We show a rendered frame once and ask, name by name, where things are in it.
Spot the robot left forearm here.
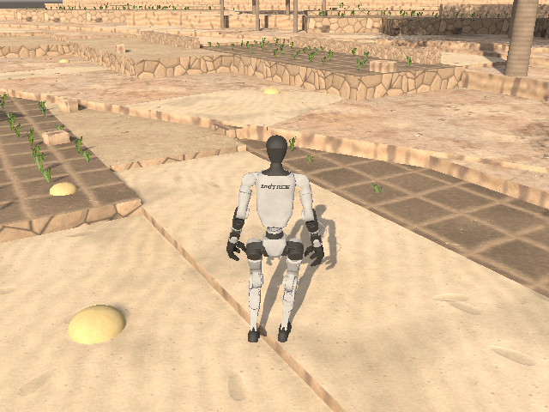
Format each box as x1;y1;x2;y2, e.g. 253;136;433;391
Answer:
228;207;244;244

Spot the left robot upper arm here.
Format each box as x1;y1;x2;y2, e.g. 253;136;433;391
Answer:
236;172;258;220

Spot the right robot upper arm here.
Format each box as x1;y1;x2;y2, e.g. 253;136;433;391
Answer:
293;173;314;221

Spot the right robot thigh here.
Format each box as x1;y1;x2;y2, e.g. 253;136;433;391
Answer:
283;238;304;291

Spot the robot head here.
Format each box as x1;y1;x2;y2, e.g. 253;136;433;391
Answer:
262;135;291;176

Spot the robot right hand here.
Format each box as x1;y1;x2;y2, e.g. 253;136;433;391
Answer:
305;244;324;267

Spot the robot right forearm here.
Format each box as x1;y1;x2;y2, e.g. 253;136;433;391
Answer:
305;209;323;247

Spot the robot left hand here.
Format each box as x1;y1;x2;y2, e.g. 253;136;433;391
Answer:
226;240;246;261

